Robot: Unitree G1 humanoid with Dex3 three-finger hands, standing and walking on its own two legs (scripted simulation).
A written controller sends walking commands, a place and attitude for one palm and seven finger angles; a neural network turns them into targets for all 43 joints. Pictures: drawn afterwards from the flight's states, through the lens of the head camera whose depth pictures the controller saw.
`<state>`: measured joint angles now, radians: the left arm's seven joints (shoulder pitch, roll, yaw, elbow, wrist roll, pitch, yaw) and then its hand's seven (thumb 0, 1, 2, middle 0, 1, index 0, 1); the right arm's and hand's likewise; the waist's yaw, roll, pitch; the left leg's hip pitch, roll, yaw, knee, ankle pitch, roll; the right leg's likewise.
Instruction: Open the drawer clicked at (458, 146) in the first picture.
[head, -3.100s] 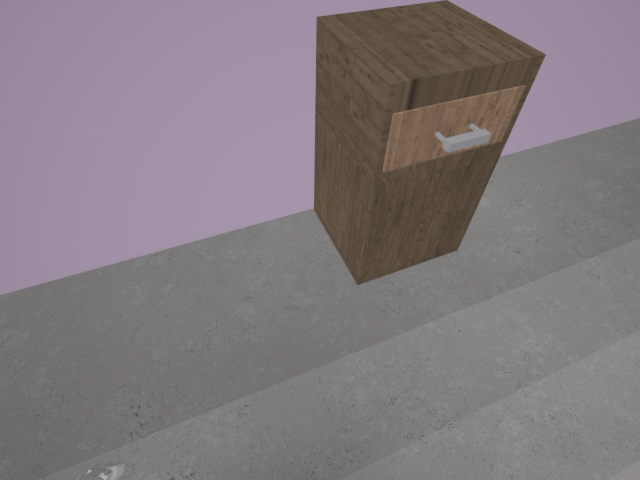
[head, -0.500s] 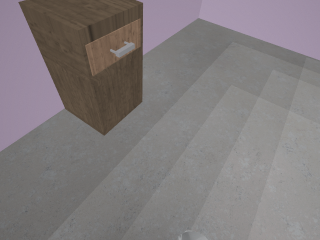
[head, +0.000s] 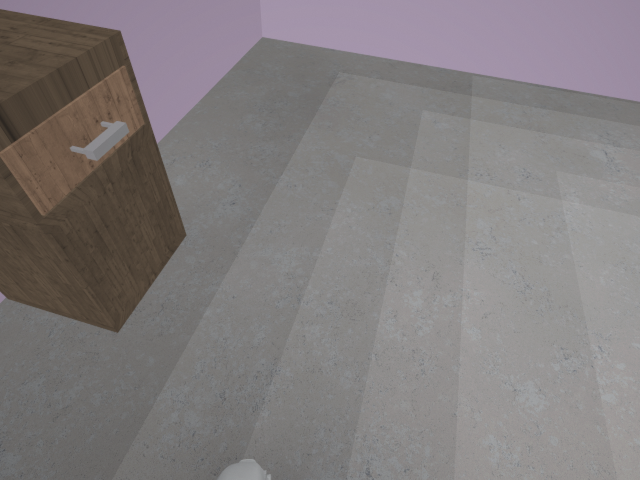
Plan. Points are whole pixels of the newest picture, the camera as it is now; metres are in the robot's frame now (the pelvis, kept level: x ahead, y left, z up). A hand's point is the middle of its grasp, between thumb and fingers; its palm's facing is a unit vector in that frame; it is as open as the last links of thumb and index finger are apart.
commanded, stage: walk to a spot facing it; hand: left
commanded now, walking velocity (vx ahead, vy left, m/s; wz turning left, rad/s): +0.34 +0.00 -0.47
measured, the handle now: (99, 138) +0.87 +0.63 -0.13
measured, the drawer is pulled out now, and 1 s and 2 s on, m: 0.00 0.00 0.00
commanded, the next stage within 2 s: none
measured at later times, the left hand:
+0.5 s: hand (233, 361) +0.33 +0.17 -0.16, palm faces -0.29 -0.95 -0.14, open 7.4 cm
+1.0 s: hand (280, 303) +0.45 +0.10 -0.17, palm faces -0.26 -0.94 -0.21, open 7.2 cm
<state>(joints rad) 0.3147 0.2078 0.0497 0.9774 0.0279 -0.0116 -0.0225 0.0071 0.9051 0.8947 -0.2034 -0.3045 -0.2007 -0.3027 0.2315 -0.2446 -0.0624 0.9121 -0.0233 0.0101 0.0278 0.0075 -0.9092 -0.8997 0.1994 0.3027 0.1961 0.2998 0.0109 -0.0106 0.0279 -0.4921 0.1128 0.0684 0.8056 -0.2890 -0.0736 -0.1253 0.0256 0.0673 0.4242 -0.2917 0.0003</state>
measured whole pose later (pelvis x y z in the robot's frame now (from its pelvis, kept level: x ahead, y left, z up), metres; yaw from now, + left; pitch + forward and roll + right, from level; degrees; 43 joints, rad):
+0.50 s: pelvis +0.17 +0.02 +0.00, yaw -16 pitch +0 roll -1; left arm 0.13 0.20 0.09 0.98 0.04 0.03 -0.04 0.01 0.91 0.90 -0.19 -0.30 -0.19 -0.30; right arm 0.49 -0.11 -0.03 1.11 -0.03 -0.07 -0.02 0.00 -0.91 -0.90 0.20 0.30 0.20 0.30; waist -0.06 -0.03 0.06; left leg 0.02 0.09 0.34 0.34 -0.33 -0.01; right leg -0.59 -0.11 -0.09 0.86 -0.15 0.02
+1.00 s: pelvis +0.38 -0.08 +0.00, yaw -20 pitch -1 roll -2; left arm 0.31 0.19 0.06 1.09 0.02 -0.08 0.01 -0.01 0.93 0.90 -0.20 -0.30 -0.20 -0.30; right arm 0.17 -0.20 -0.07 1.00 -0.03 -0.02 0.02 0.01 -0.94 -0.90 0.20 0.30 0.19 0.30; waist 0.01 0.03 0.00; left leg -0.56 0.17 0.09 0.83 -0.17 -0.04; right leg -0.08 0.05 -0.14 0.37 -0.27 -0.06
